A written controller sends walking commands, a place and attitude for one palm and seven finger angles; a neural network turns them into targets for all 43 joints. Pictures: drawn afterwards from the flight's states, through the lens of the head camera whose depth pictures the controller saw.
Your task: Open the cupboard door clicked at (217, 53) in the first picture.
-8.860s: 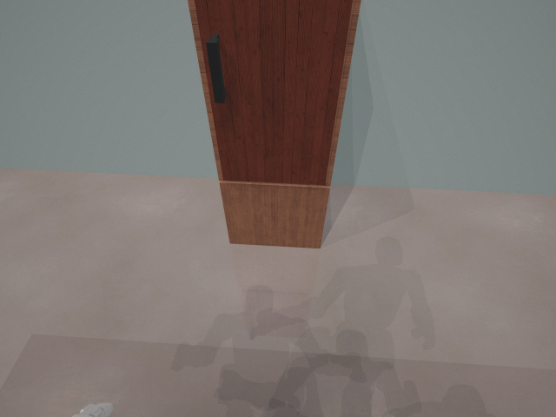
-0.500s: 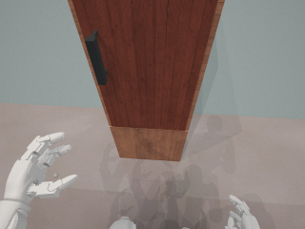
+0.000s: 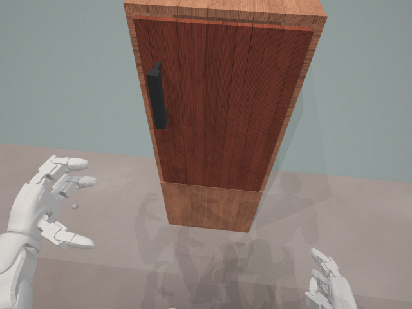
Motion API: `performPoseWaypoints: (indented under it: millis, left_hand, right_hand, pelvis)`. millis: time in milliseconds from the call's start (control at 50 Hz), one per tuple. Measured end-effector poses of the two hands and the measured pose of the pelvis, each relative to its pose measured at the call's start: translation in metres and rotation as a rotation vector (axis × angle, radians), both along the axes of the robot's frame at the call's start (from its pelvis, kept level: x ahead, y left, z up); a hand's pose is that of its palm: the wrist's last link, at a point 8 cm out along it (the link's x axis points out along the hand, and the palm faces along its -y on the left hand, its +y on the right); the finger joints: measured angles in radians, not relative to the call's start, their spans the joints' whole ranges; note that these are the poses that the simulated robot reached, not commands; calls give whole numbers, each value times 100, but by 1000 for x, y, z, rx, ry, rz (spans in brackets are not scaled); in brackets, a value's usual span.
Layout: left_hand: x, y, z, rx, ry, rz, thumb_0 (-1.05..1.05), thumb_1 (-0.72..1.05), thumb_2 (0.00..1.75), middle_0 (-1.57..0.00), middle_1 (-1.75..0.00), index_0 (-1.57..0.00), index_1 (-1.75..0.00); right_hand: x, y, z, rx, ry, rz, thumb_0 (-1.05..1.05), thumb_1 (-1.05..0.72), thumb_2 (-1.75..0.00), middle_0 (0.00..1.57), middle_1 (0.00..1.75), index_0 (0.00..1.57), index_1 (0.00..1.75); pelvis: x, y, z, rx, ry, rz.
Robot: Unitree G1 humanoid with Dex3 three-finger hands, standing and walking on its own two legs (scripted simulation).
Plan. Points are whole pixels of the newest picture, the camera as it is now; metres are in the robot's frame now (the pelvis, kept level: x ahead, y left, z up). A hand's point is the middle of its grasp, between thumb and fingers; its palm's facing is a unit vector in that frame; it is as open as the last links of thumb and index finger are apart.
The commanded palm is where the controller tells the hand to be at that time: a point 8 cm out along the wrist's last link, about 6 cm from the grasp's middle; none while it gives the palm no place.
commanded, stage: raise the hand with hooked fingers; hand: left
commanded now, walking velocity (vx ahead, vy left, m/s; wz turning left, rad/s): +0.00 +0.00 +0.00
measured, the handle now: (159, 96) +0.57 +0.16 +0.10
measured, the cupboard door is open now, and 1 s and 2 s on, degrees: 0 0 0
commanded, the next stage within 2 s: move the hooked fingers beside the handle in 0.78 s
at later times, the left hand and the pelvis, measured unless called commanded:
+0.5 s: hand (71, 179) +0.29 +0.26 +0.12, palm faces -0.02 -1.00 -0.03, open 14.0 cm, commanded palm +0.26 +0.31 +0.12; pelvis +0.00 -0.01 +0.01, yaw +0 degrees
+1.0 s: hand (81, 178) +0.30 +0.24 +0.12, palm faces +0.00 -1.00 -0.02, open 14.0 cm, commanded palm +0.28 +0.29 +0.12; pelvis +0.00 -0.02 +0.01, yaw +0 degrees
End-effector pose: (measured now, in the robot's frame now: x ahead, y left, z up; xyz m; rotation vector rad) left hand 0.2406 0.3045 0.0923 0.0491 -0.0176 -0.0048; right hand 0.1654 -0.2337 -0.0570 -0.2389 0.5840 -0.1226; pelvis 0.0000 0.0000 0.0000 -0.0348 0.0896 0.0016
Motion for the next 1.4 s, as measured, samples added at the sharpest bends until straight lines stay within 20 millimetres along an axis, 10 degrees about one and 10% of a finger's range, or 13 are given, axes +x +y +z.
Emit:
performPoseWaypoints:
  millis: [360,980,1400]
  left_hand:
    - [31,22,38,-1,-8,4,-1,-50,30,-30,-120,-30,-120]
    - [35,-8,30,-25,8,3,-1,-50,30,-30,-120,-30,-120]
    - [105,-4,22,-52,31,-14,-1,-50,30,-30,-120,-30,-120]
  right_hand:
    - [-23,-13,-2,-15,79,-29,1,-90,-90,21,30,21,30]
    - [-22,-38,-5,-2,71,-56,1,-90,-90,21,30,21,30]
    - [-67,-46,-19,-38,243,-137,1,-90,-90,21,30,21,30]
  pelvis:
    - [-1,-4,11,8,-35,3]
    - [0,-24,11,22,-34,-9]
    - [1,-15,7,17,17,-24]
